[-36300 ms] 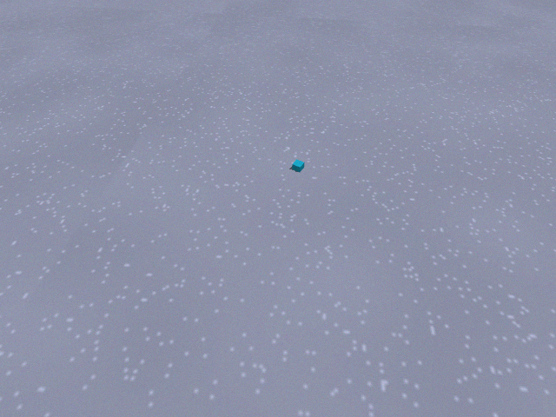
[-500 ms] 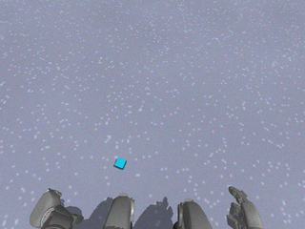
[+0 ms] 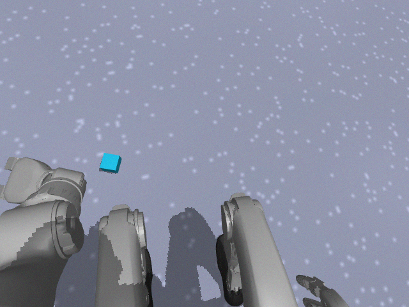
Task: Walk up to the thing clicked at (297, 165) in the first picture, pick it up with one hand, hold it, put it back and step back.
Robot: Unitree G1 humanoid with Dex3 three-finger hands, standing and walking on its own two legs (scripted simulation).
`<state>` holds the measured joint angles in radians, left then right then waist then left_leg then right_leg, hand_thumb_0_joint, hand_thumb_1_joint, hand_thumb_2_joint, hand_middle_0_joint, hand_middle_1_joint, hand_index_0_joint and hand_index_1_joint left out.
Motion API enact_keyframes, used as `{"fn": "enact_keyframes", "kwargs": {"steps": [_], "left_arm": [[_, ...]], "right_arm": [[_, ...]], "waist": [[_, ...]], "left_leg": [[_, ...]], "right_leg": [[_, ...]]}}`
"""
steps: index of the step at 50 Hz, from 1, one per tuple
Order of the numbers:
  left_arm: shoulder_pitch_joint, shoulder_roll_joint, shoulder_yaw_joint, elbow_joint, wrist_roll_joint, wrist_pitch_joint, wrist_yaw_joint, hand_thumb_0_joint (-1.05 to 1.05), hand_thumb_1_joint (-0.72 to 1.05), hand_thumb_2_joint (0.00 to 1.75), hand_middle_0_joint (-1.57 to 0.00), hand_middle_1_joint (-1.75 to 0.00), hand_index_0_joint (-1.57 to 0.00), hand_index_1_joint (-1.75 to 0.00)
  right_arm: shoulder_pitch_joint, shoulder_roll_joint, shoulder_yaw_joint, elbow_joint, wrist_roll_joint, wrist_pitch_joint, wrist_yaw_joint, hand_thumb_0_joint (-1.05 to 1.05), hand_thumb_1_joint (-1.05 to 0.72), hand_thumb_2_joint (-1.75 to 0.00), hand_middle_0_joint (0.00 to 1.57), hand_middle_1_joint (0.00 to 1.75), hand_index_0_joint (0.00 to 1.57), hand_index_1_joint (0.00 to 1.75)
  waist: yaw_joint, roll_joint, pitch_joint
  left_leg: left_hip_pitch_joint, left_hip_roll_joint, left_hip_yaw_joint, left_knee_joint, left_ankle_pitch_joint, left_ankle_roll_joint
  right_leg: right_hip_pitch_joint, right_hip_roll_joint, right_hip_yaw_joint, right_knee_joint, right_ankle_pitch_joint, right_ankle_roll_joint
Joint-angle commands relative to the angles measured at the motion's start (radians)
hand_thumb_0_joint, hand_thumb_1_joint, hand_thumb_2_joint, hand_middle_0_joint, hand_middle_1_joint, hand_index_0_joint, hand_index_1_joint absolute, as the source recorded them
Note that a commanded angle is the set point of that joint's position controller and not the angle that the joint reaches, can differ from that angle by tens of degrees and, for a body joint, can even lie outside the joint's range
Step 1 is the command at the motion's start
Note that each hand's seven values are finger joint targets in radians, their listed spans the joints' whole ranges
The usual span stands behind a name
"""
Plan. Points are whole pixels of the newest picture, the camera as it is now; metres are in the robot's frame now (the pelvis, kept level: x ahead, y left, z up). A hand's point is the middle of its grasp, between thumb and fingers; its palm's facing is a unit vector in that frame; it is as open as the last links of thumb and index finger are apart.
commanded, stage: rise first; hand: left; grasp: from above
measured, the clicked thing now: (111, 163) +0.49 +0.23 -0.41
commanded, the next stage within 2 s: none
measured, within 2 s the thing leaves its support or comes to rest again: neither
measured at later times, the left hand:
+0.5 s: hand (74, 165) +0.44 +0.28 -0.22, palm faces -0.09 -0.46 -0.88, open 13.6 cm
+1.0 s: hand (86, 160) +0.46 +0.27 -0.27, palm faces -0.06 -0.48 -0.88, open 14.0 cm
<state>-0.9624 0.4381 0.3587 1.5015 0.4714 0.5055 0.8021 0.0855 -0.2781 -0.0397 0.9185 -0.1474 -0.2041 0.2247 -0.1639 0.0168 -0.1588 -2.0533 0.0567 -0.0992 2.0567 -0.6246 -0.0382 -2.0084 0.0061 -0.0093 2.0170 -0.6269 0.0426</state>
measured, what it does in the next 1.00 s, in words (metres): lowers itself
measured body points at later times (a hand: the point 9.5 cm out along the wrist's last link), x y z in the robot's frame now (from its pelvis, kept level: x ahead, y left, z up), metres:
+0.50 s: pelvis +0.00 +0.00 -0.07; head +0.25 +0.01 +0.30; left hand +0.44 +0.30 -0.17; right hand +0.02 -0.27 -0.20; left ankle +0.09 +0.14 -0.40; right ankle +0.10 -0.13 -0.40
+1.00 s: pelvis +0.00 +0.00 -0.09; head +0.28 +0.02 +0.26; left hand +0.47 +0.29 -0.22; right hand -0.03 -0.27 -0.19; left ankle +0.09 +0.14 -0.40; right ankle +0.10 -0.13 -0.40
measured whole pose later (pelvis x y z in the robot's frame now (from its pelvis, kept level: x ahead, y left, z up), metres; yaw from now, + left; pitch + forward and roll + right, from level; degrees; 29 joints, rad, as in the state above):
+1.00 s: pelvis +0.00 +0.00 -0.09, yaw -5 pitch +33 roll -8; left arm -1.28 0.74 0.50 1.74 0.55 0.50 0.79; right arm 0.13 -0.35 0.06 0.89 -0.17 -0.22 0.39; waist -0.30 0.01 0.09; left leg -2.29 0.05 -0.20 2.38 -0.67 -0.05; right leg -2.22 0.04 -0.06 2.29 -0.65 0.06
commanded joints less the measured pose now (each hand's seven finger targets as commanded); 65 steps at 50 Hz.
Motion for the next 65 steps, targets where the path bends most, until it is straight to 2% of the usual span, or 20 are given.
{"fn": "enact_keyframes", "kwargs": {"steps": [1,4,9,10,15,19,22,28,32,35,37,38,39,40,43,45,49,53,64,65], "left_arm": [[-0.407,0.226,-0.002,-0.122,0.020,-0.020,0.029,0.00,-0.39,0.93,-0.19,-0.91,-0.18,-0.93],[-0.472,0.260,0.015,-0.132,0.013,-0.026,0.015,0.00,-0.43,0.96,-0.15,-0.96,-0.14,-0.97],[-0.456,0.345,0.067,-0.038,0.047,-0.019,-0.014,0.00,-0.47,0.99,-0.11,-1.00,-0.10,-1.01],[-0.453,0.345,0.062,-0.014,0.062,-0.012,-0.022,0.00,-0.50,1.02,-0.10,-1.00,-0.08,-1.02],[-0.447,0.332,0.049,0.103,0.116,-0.012,-0.047,0.00,-0.48,1.00,-0.13,-0.96,-0.11,-0.98],[-0.512,0.332,0.034,0.098,0.122,-0.028,-0.065,0.00,-0.49,1.00,-0.11,-1.00,-0.10,-1.01],[-0.533,0.350,0.039,0.122,0.122,-0.032,-0.059,0.00,-0.47,0.98,-0.11,-1.02,-0.11,-1.02],[-0.605,0.454,0.102,0.147,0.140,-0.043,-0.003,0.00,-0.51,1.01,-0.09,-1.03,-0.08,-1.04],[-0.653,0.509,0.128,0.101,0.143,-0.041,0.015,0.00,-0.52,1.02,-0.09,-1.01,-0.08,-1.03],[-0.636,0.512,0.126,0.108,0.155,-0.037,0.018,0.00,-0.54,1.03,-0.09,-1.00,-0.07,-1.02],[-0.612,0.499,0.116,0.144,0.143,-0.029,0.017,0.00,-0.53,1.02,-0.09,-1.00,-0.07,-1.02],[-0.635,0.523,0.124,0.106,0.143,-0.030,0.019,0.00,-0.54,1.03,-0.09,-1.01,-0.07,-1.03],[-0.588,0.502,0.125,0.147,0.134,-0.020,0.020,0.00,-0.55,1.03,-0.08,-1.00,-0.06,-1.03],[-0.614,0.511,0.113,0.125,0.133,-0.015,0.020,0.00,-0.55,1.03,-0.08,-1.01,-0.07,-1.03],[-0.582,0.497,0.119,0.154,0.114,-0.006,0.026,0.00,-0.56,1.03,-0.08,-1.01,-0.06,-1.03],[-0.629,0.505,0.109,0.118,0.109,-0.013,0.028,0.00,-0.54,1.02,-0.08,-1.02,-0.07,-1.03],[-0.591,0.511,0.110,0.157,0.094,-0.006,0.025,0.00,-0.52,1.00,-0.08,-1.02,-0.07,-1.03],[-0.615,0.545,0.110,0.136,0.106,-0.004,0.046,0.00,-0.52,1.00,-0.08,-1.03,-0.07,-1.04],[-0.617,0.530,0.102,0.149,0.091,0.003,0.078,0.00,-0.52,0.98,-0.08,-1.03,-0.08,-1.03],[-0.626,0.526,0.100,0.143,0.083,0.002,0.079,0.00,-0.59,1.04,-0.08,-1.01,-0.05,-1.04]], "right_arm": [[0.144,-0.210,-0.060,-0.043,0.028,-0.035,0.029,0.00,-0.90,-0.90,0.20,0.30,0.20,0.30],[0.181,-0.229,-0.057,-0.026,0.035,-0.031,0.042,0.00,-0.90,-0.90,0.20,0.30,0.20,0.30],[0.219,-0.236,-0.043,-0.012,0.040,-0.017,0.061,0.00,-0.90,-0.90,0.20,0.30,0.20,0.30],[0.226,-0.231,-0.037,-0.011,0.042,-0.015,0.066,0.00,-0.90,-0.90,0.20,0.30,0.20,0.30],[0.253,-0.243,-0.034,-0.003,0.041,-0.026,0.083,0.00,-0.90,-0.90,0.20,0.30,0.20,0.30],[0.299,-0.235,-0.020,-0.007,0.029,-0.033,0.097,0.00,-0.90,-0.90,0.20,0.30,0.20,0.30],[0.311,-0.244,-0.011,-0.014,0.021,-0.037,0.106,0.00,-0.90,-0.90,0.20,0.30,0.20,0.30],[0.299,-0.287,-0.010,0.000,0.002,-0.034,0.111,0.00,-0.90,-0.90,0.20,0.30,0.20,0.30],[0.291,-0.300,0.001,0.013,-0.011,-0.030,0.116,0.00,-0.91,-0.90,0.20,0.30,0.20,0.30],[0.302,-0.300,0.012,0.020,-0.020,-0.022,0.127,0.00,-0.91,-0.90,0.20,0.30,0.20,0.30],[0.292,-0.316,0.010,0.018,-0.023,-0.017,0.133,0.00,-0.91,-0.90,0.20,0.30,0.20,0.30],[0.293,-0.311,0.017,0.024,-0.027,-0.018,0.136,0.00,-0.91,-0.90,0.20,0.30,0.20,0.30],[0.308,-0.319,0.013,0.012,-0.013,-0.013,0.137,0.00,-0.91,-0.90,0.20,0.30,0.20,0.30],[0.293,-0.314,0.020,0.020,-0.027,-0.015,0.141,0.00,-0.91,-0.90,0.20,0.30,0.20,0.30],[0.304,-0.331,0.020,0.012,-0.013,-0.013,0.148,0.00,-0.91,-0.90,0.20,0.30,0.20,0.30],[0.304,-0.322,0.036,0.008,-0.015,-0.013,0.156,0.00,-0.91,-0.90,0.20,0.30,0.20,0.30],[0.303,-0.334,0.048,-0.011,-0.018,-0.010,0.166,0.00,-0.91,-0.90,0.20,0.30,0.20,0.30],[0.305,-0.343,0.059,-0.014,-0.017,-0.002,0.177,0.00,-0.92,-0.90,0.20,0.30,0.20,0.30],[0.310,-0.373,0.061,-0.030,-0.017,0.003,0.212,0.00,-0.92,-0.90,0.20,0.30,0.20,0.30],[0.302,-0.369,0.063,-0.032,-0.017,0.004,0.214,0.00,-0.92,-0.90,0.20,0.30,0.20,0.30]], "waist": [[-0.024,0.185,-0.709],[-0.043,0.241,-0.712],[-0.029,0.206,-0.686],[-0.045,0.196,-0.667],[-0.062,0.175,-0.572],[-0.102,0.124,-0.565],[-0.116,0.113,-0.563],[-0.118,0.197,-0.559],[-0.137,0.270,-0.561],[-0.148,0.283,-0.542],[-0.158,0.281,-0.540],[-0.160,0.268,-0.538],[-0.156,0.263,-0.546],[-0.172,0.250,-0.531],[-0.168,0.258,-0.526],[-0.187,0.246,-0.500],[-0.197,0.267,-0.473],[-0.201,0.288,-0.467],[-0.229,0.315,-0.427],[-0.227,0.316,-0.415]], "left_leg": [[0.485,-0.021,0.085,-0.182,0.030,-0.002],[0.478,-0.017,0.079,-0.165,0.030,-0.003],[0.392,-0.025,0.084,-0.103,0.072,0.009],[0.393,-0.025,0.079,-0.091,0.079,0.012],[0.312,-0.025,0.074,-0.042,0.085,0.022],[0.234,-0.029,0.095,0.019,0.133,0.036],[0.193,-0.030,0.096,0.049,0.121,0.042],[0.217,-0.023,0.076,0.069,0.050,0.039],[0.264,-0.016,0.068,0.079,0.078,0.034],[0.275,-0.010,0.060,0.090,0.097,0.027],[0.259,-0.009,0.060,0.101,0.115,0.029],[0.235,-0.013,0.059,0.106,0.114,0.034],[0.246,-0.011,0.059,0.110,0.124,0.032],[0.234,-0.014,0.056,0.116,0.117,0.037],[0.242,-0.011,0.042,0.109,0.113,0.035],[0.214,-0.011,0.035,0.115,0.103,0.039],[0.245,-0.007,0.024,0.116,0.117,0.035],[0.222,-0.011,0.021,0.115,0.106,0.038],[0.251,-0.006,-0.013,0.104,0.059,0.034],[0.255,-0.005,-0.013,0.105,0.057,0.034]], "right_leg": [[0.268,0.016,-0.072,-0.229,0.024,-0.046],[0.226,0.011,-0.087,-0.174,0.059,-0.050],[0.214,0.016,-0.094,-0.117,0.112,-0.048],[0.189,0.013,-0.096,-0.107,0.124,-0.047],[0.127,0.023,-0.103,-0.067,0.137,-0.049],[0.210,0.036,-0.097,-0.066,0.186,-0.039],[0.233,0.039,-0.096,-0.061,0.180,-0.035],[0.189,0.038,-0.125,-0.030,0.108,-0.039],[0.160,0.031,-0.149,-0.003,0.153,-0.038],[0.155,0.031,-0.162,0.010,0.173,-0.039],[0.192,0.037,-0.166,0.020,0.195,-0.035],[0.210,0.035,-0.167,0.017,0.199,-0.029],[0.220,0.040,-0.162,0.014,0.211,-0.030],[0.210,0.036,-0.173,0.016,0.204,-0.025],[0.209,0.043,-0.179,0.017,0.205,-0.030],[0.203,0.043,-0.183,0.020,0.203,-0.028],[0.188,0.045,-0.190,0.033,0.216,-0.033],[0.212,0.047,-0.189,0.029,0.217,-0.032],[0.169,0.049,-0.214,0.035,0.180,-0.037],[0.162,0.048,-0.214,0.033,0.180,-0.038]]}}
